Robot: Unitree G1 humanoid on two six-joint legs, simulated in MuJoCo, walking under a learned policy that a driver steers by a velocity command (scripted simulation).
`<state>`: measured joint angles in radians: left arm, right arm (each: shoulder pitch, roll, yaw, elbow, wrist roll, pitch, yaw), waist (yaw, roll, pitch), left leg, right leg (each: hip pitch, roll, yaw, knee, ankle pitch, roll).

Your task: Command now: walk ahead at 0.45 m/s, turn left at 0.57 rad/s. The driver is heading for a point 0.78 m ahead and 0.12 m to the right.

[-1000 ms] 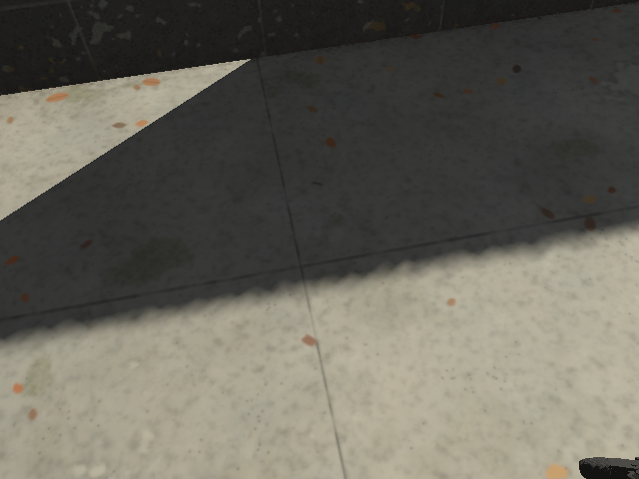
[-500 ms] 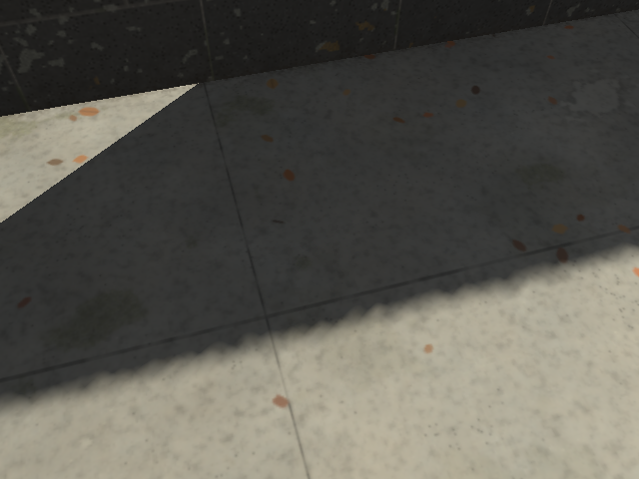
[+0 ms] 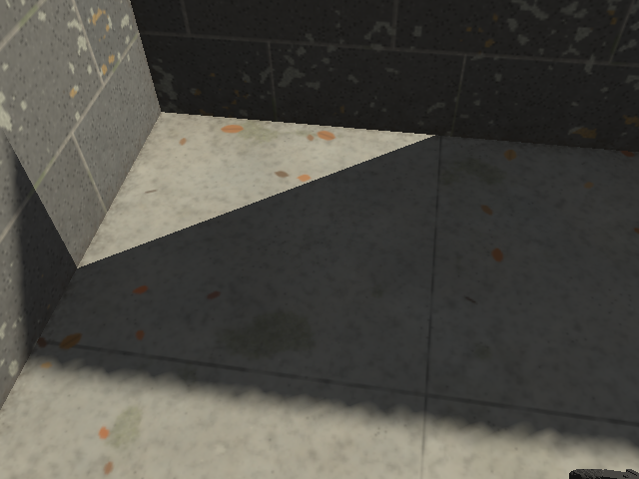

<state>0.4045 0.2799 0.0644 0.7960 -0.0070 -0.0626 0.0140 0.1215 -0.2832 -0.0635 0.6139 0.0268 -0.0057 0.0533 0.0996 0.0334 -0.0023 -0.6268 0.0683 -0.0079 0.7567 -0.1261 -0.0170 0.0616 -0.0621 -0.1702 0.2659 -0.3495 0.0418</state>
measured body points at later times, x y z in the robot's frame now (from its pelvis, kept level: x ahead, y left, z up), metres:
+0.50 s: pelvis +0.26 +0.07 +0.00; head +0.28 +0.07 +0.45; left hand +0.43 +0.32 -0.10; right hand +0.31 -0.21 -0.12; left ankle +0.15 +0.14 -0.74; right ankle +0.46 -0.09 -0.68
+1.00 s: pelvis +0.55 +0.03 +0.01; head +0.58 +0.00 +0.45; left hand +0.71 +0.28 -0.09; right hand +0.68 -0.27 -0.08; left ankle +0.78 +0.14 -0.69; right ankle +0.47 -0.04 -0.74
